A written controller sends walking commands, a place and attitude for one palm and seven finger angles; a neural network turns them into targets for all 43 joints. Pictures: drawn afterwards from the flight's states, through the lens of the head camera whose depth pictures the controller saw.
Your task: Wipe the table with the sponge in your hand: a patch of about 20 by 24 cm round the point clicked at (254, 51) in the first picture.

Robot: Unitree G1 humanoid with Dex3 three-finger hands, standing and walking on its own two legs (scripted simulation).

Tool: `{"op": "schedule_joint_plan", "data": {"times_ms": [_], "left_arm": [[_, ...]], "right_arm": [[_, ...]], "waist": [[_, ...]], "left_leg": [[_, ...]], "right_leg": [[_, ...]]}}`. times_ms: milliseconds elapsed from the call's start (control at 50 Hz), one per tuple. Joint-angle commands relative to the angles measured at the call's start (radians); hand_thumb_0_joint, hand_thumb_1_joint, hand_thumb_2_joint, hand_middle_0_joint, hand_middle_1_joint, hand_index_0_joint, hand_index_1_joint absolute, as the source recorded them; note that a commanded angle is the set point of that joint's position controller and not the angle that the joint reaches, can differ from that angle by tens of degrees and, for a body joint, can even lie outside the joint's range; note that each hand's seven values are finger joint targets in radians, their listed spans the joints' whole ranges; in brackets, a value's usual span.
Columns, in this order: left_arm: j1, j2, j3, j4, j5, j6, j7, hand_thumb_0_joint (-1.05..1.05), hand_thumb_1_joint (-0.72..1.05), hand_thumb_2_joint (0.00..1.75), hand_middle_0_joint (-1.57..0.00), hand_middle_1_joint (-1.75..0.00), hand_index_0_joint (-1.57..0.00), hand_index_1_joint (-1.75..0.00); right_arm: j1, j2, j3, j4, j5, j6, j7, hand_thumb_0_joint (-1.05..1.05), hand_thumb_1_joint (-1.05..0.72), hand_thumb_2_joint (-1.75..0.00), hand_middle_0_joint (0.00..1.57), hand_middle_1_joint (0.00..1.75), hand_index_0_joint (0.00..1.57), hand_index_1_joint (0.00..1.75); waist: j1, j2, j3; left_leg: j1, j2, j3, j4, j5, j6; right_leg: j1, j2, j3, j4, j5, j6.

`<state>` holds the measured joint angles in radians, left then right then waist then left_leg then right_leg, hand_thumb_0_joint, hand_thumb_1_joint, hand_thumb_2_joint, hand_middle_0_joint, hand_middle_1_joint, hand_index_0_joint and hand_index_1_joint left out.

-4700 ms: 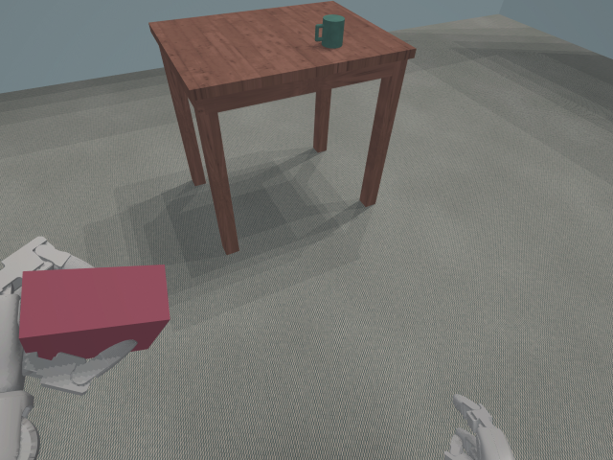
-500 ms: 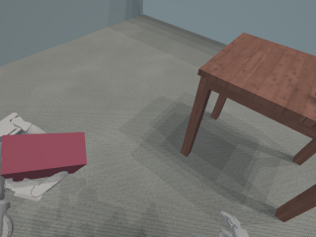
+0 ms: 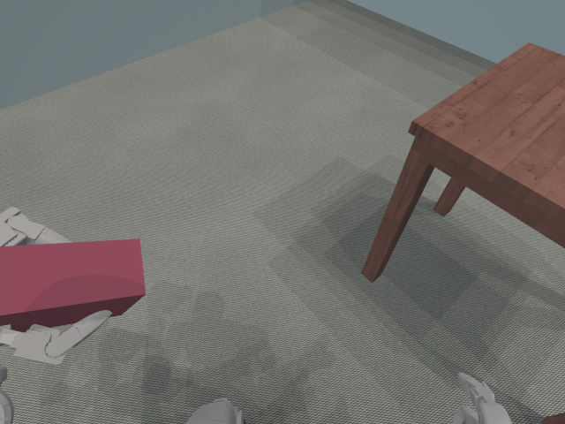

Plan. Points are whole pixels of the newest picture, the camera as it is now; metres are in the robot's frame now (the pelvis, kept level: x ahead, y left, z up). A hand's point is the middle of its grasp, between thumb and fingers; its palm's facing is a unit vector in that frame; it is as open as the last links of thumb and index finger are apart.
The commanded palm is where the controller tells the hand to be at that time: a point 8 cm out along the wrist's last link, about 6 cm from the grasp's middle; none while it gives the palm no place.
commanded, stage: walk to a spot facing it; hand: left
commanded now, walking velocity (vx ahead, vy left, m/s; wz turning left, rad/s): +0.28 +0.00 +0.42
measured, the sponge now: (90, 286) +0.22 +0.21 +0.16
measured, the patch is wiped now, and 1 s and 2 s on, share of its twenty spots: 0.00 0.00 0.00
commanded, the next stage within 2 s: turn to face it in 0.62 s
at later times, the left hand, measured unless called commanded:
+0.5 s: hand (79, 245) +0.26 +0.24 +0.16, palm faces +0.59 -0.68 -0.43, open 9.6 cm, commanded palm +0.20 +0.27 +0.17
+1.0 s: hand (60, 230) +0.27 +0.25 +0.18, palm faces +0.66 -0.64 -0.39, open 9.6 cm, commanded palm +0.22 +0.28 +0.17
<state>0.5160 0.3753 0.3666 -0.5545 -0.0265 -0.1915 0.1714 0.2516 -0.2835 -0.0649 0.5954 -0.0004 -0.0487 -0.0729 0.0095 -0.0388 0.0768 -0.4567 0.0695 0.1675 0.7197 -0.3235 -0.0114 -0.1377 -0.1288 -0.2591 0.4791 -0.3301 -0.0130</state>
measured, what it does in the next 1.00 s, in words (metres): walks ahead, turning left: left foot, then right foot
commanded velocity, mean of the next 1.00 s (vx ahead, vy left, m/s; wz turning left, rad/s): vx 0.09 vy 0.00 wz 0.15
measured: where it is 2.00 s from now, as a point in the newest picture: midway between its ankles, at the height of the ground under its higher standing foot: outside the picture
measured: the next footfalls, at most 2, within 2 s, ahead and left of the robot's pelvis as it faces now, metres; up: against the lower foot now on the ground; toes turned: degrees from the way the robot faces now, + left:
left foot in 0.08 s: +0.12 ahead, +0.13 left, +0.00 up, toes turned +10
right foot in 0.40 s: +0.18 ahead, -0.14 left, +0.00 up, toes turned +0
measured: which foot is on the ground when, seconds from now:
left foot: up 0.00-0.06, down 0.08-0.40, up 0.42-0.74, down 0.76-1.00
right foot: down 0.00-0.08, up 0.10-0.38, down 0.40-0.76, up 0.78-1.00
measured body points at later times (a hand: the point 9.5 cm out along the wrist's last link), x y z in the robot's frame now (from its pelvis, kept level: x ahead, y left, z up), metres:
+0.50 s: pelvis +0.10 -0.04 -0.02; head +0.13 -0.06 +0.43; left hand +0.23 +0.27 +0.18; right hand +0.30 -0.22 -0.13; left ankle +0.06 +0.09 -0.67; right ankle +0.14 -0.14 -0.74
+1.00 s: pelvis +0.15 -0.04 -0.01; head +0.17 -0.02 +0.44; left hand +0.23 +0.28 +0.20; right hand +0.38 -0.15 -0.09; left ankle +0.13 +0.08 -0.74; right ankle +0.20 -0.14 -0.71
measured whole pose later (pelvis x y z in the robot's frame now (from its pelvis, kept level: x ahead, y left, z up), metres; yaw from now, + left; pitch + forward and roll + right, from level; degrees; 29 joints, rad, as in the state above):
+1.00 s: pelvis +0.15 -0.04 -0.01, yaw +17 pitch +0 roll -1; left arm 0.47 0.36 0.36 -0.60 -0.02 -0.19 0.16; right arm 0.17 -0.12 0.05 0.58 0.01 -0.11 -0.02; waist 0.05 0.00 0.08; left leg -0.27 0.11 0.15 0.52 -0.23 0.00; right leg -0.40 -0.04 -0.10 0.81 -0.40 0.05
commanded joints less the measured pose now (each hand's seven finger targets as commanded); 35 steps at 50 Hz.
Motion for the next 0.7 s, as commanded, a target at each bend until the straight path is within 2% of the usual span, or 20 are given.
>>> {"op": "schedule_joint_plan", "data": {"times_ms": [0,20,40,60,80,120,180,220,280,340,360,380,400,420,440,480,520,580,640,680], "left_arm": [[-0.144,0.164,0.098,-0.262,-0.008,-0.048,0.047,0.00,0.10,1.30,-1.20,-1.60,-1.20,-1.60],[-0.161,0.169,0.097,-0.282,-0.006,-0.058,0.048,0.00,0.10,1.30,-1.20,-1.60,-1.20,-1.60],[-0.155,0.169,0.106,-0.301,-0.002,-0.078,0.050,0.00,0.10,1.30,-1.20,-1.60,-1.20,-1.60],[-0.164,0.172,0.104,-0.318,-0.002,-0.093,0.050,0.00,0.10,1.30,-1.20,-1.60,-1.20,-1.60],[-0.183,0.211,0.102,-0.225,0.014,-0.098,0.023,0.00,0.10,1.30,-1.20,-1.60,-1.20,-1.60],[-0.120,0.254,0.187,-0.260,0.007,-0.093,0.011,0.00,0.10,1.30,-1.20,-1.60,-1.20,-1.60],[-0.021,0.214,0.193,-0.336,-0.012,-0.104,0.003,0.00,0.10,1.30,-1.20,-1.60,-1.20,-1.60],[0.003,0.154,0.153,-0.312,-0.025,-0.107,-0.005,0.00,0.10,1.30,-1.20,-1.60,-1.20,-1.60],[-0.042,0.126,0.125,-0.203,-0.025,-0.091,-0.008,0.00,0.10,1.30,-1.20,-1.60,-1.20,-1.60],[-0.124,0.108,0.092,-0.097,-0.012,-0.058,-0.011,0.00,0.10,1.30,-1.20,-1.60,-1.20,-1.60],[-0.154,0.121,0.087,-0.084,-0.002,-0.047,-0.010,0.00,0.10,1.30,-1.20,-1.60,-1.20,-1.60],[-0.170,0.164,0.098,-0.069,0.009,-0.025,-0.004,0.00,0.10,1.30,-1.20,-1.60,-1.20,-1.60],[-0.204,0.221,0.128,-0.077,-0.012,-0.019,0.003,0.00,0.10,1.30,-1.20,-1.60,-1.20,-1.60],[-0.207,0.186,0.102,-0.064,-0.008,-0.020,0.003,0.00,0.10,1.30,-1.20,-1.60,-1.20,-1.60],[-0.191,0.181,0.098,-0.090,-0.012,-0.033,-0.005,0.00,0.10,1.30,-1.20,-1.60,-1.20,-1.60],[-0.192,0.181,0.103,-0.170,-0.007,-0.052,-0.004,0.00,0.10,1.30,-1.20,-1.60,-1.20,-1.60],[-0.156,0.192,0.119,-0.212,-0.003,-0.058,0.008,0.00,0.10,1.30,-1.20,-1.60,-1.20,-1.60],[-0.060,0.216,0.165,-0.263,-0.016,-0.055,0.027,0.00,0.10,1.30,-1.20,-1.60,-1.20,-1.60],[0.010,0.202,0.187,-0.308,-0.027,-0.043,0.044,0.00,0.10,1.30,-1.20,-1.60,-1.20,-1.60],[0.032,0.180,0.177,-0.297,-0.038,-0.037,0.047,0.00,0.10,1.30,-1.20,-1.60,-1.20,-1.60]], "right_arm": [[-0.085,-0.014,-0.002,-0.175,-0.004,-0.062,-0.002,0.00,-0.90,-0.90,0.20,0.30,0.20,0.30],[-0.071,-0.025,-0.008,-0.176,-0.001,-0.063,-0.007,0.00,-0.90,-0.90,0.20,0.30,0.20,0.30],[-0.083,-0.044,-0.013,-0.183,-0.001,-0.063,-0.005,0.00,-0.90,-0.90,0.20,0.30,0.20,0.30],[-0.092,-0.049,-0.005,-0.186,0.005,-0.070,0.010,0.00,-0.90,-0.90,0.20,0.30,0.20,0.30],[-0.090,-0.055,-0.005,-0.167,0.013,-0.076,0.026,0.00,-0.90,-0.90,0.20,0.30,0.20,0.30],[-0.120,-0.045,-0.012,-0.145,0.019,-0.069,0.027,0.00,-0.90,-0.90,0.20,0.30,0.20,0.30],[-0.129,-0.022,-0.001,-0.132,0.021,-0.086,0.035,0.00,-0.90,-0.90,0.20,0.30,0.20,0.30],[-0.129,-0.017,0.010,-0.128,0.016,-0.102,0.039,0.00,-0.90,-0.90,0.20,0.30,0.20,0.30],[-0.109,-0.023,0.015,-0.119,0.014,-0.109,0.021,0.00,-0.90,-0.90,0.20,0.30,0.20,0.30],[-0.120,-0.024,0.018,-0.107,0.016,-0.095,0.002,0.00,-0.90,-0.90,0.20,0.30,0.20,0.30],[-0.116,-0.009,0.022,-0.104,0.019,-0.090,-0.001,0.00,-0.90,-0.90,0.20,0.30,0.20,0.30],[-0.113,0.026,0.033,-0.112,0.018,-0.078,-0.001,0.00,-0.90,-0.90,0.20,0.30,0.20,0.30],[-0.185,0.004,0.042,-0.129,0.005,-0.085,-0.004,0.00,-0.90,-0.90,0.20,0.30,0.20,0.30],[-0.160,-0.012,0.028,-0.110,-0.003,-0.091,0.003,0.00,-0.90,-0.90,0.20,0.30,0.20,0.30],[-0.167,-0.010,0.032,-0.104,-0.004,-0.082,0.009,0.00,-0.90,-0.90,0.20,0.30,0.20,0.30],[-0.203,0.006,0.043,-0.100,-0.001,-0.061,0.007,0.00,-0.90,-0.90,0.20,0.30,0.20,0.30],[-0.209,0.001,0.036,-0.125,-0.007,-0.057,-0.003,0.00,-0.90,-0.90,0.20,0.30,0.20,0.30],[-0.193,0.014,0.025,-0.170,-0.008,-0.043,-0.009,0.00,-0.90,-0.90,0.20,0.30,0.20,0.30],[-0.162,0.016,0.016,-0.209,-0.007,-0.032,-0.003,0.00,-0.90,-0.90,0.20,0.30,0.20,0.30],[-0.111,0.004,0.001,-0.205,-0.001,-0.022,-0.002,0.00,-0.90,-0.90,0.20,0.30,0.20,0.30]], "waist": [[-0.013,-0.086,-0.190],[-0.041,0.017,-0.233],[-0.043,0.266,-0.276],[-0.024,0.418,-0.277],[-0.028,0.268,-0.216],[-0.022,0.247,-0.205],[0.001,0.269,-0.186],[0.000,0.302,-0.180],[-0.007,0.252,-0.157],[0.007,0.170,-0.155],[0.007,0.055,-0.154],[0.012,-0.246,-0.154],[0.031,-0.311,-0.119],[0.011,-0.266,-0.120],[0.006,-0.206,-0.079],[0.004,-0.126,-0.110],[-0.001,-0.103,-0.123],[0.014,-0.115,-0.184],[0.033,-0.138,-0.223],[-0.015,-0.089,-0.278]], "left_leg": [[0.216,-0.080,0.075,-0.201,0.069,0.010],[0.389,-0.064,0.033,-0.250,0.112,0.037],[0.558,0.116,-0.258,-0.289,0.247,0.140],[0.625,0.351,-0.653,-0.350,0.598,0.279],[0.536,0.371,-0.701,-0.362,0.505,0.294],[0.416,0.349,-0.637,-0.378,0.287,0.323],[0.249,0.235,-0.382,-0.409,0.169,0.235],[0.147,0.195,-0.283,-0.441,0.102,0.194],[0.126,0.188,-0.263,-0.434,0.006,0.172],[0.093,0.141,-0.241,-0.265,-0.120,0.125],[0.040,0.080,-0.193,-0.095,-0.164,0.093],[-0.166,-0.045,-0.089,0.210,-0.259,0.035],[-0.288,-0.071,-0.142,0.466,-0.297,0.004],[-0.274,-0.039,-0.197,0.584,-0.213,-0.006],[-0.272,-0.018,-0.195,0.645,-0.149,-0.027],[-0.223,-0.001,-0.158,0.605,-0.119,-0.050],[-0.147,0.006,-0.114,0.475,-0.104,-0.051],[-0.022,-0.008,-0.023,0.181,-0.103,-0.042],[0.027,-0.035,0.030,-0.022,-0.086,-0.038],[0.181,-0.074,0.046,-0.209,0.054,-0.037]], "right_leg": [[0.035,-0.205,0.098,0.117,0.446,-0.066],[-0.070,-0.165,0.054,0.333,0.459,-0.025],[-0.277,-0.050,0.037,0.604,0.138,0.036],[-0.472,0.068,0.121,0.808,-0.308,0.056],[-0.518,0.035,0.222,0.863,-0.293,0.035],[-0.565,-0.015,0.278,0.880,-0.219,0.059],[-0.443,-0.016,0.212,0.668,-0.081,0.069],[-0.297,0.011,0.153,0.496,-0.042,0.076],[-0.191,0.059,0.098,0.296,-0.043,0.090],[-0.032,0.103,0.062,0.046,-0.036,0.094],[0.020,0.031,0.154,-0.080,-0.052,0.062],[0.123,-0.213,0.491,-0.206,-0.094,-0.034],[0.117,-0.388,0.703,-0.248,0.057,-0.122],[0.063,-0.389,0.706,-0.244,0.075,-0.138],[0.032,-0.348,0.585,-0.215,0.192,-0.126],[0.060,-0.280,0.316,-0.141,0.457,-0.097],[0.055,-0.259,0.193,-0.103,0.636,-0.085],[0.091,-0.248,0.118,-0.044,0.739,-0.081],[0.124,-0.260,0.124,0.028,0.786,-0.087],[0.095,-0.231,0.058,0.188,0.745,-0.035]]}}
